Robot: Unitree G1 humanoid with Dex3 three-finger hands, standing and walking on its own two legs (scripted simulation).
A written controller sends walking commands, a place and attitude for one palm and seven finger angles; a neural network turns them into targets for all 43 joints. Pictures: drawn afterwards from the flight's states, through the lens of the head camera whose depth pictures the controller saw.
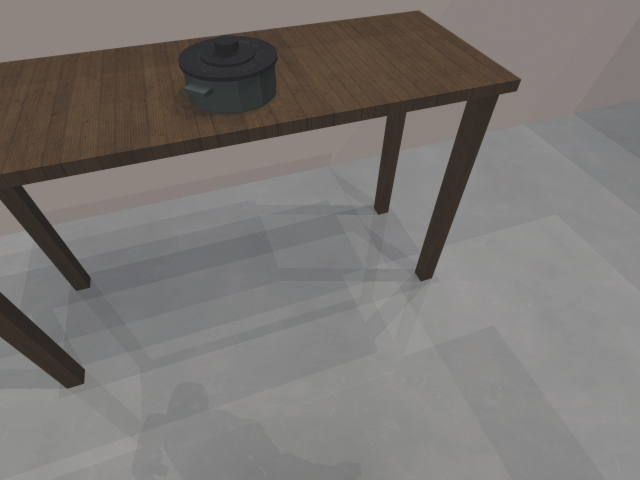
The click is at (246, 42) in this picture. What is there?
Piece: lid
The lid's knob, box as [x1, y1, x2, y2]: [214, 35, 238, 52]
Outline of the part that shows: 214,39 214,45 217,51 230,52 238,48 237,38 234,36 224,35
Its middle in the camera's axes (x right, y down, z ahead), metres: -0.20 -0.40 +0.79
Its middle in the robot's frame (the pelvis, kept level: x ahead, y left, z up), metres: +0.87 +0.24 +0.15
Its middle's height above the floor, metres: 0.93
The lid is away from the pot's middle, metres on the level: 0.00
